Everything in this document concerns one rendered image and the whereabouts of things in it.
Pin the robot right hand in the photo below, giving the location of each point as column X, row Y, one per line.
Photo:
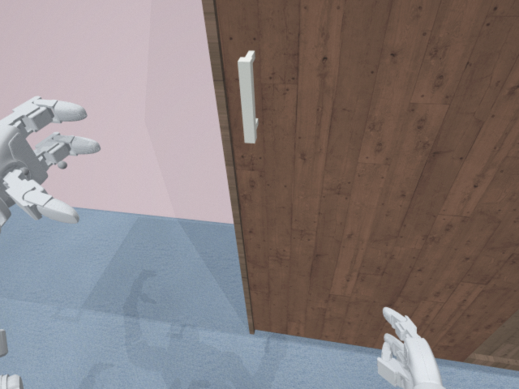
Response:
column 415, row 361

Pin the wardrobe door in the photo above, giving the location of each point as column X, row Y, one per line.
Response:
column 385, row 172
column 504, row 342

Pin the robot left hand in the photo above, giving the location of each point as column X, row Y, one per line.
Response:
column 15, row 153

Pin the handle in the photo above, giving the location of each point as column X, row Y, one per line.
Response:
column 247, row 92

